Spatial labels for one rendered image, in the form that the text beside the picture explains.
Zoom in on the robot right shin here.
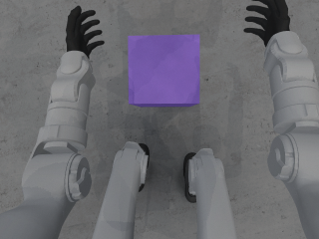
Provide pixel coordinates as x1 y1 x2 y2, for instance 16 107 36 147
188 148 225 195

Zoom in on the robot left shin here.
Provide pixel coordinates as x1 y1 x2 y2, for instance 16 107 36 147
113 141 144 166

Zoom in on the robot shin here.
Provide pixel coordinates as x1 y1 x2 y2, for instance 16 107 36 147
113 141 144 166
188 148 225 195

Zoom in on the right robot hand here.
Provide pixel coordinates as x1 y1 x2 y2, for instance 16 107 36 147
243 0 290 47

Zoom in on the left robot upper arm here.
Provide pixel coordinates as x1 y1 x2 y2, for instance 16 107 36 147
0 152 92 239

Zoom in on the left robot forearm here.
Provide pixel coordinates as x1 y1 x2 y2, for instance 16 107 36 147
21 50 96 196

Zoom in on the right robot forearm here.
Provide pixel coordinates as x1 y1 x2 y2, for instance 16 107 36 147
263 31 319 134

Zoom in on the carton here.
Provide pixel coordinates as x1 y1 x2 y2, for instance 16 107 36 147
128 34 200 108

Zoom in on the right robot upper arm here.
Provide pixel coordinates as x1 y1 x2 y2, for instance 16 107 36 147
267 132 319 239

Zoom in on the left robot hand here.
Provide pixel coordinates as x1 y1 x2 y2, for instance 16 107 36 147
66 5 105 60

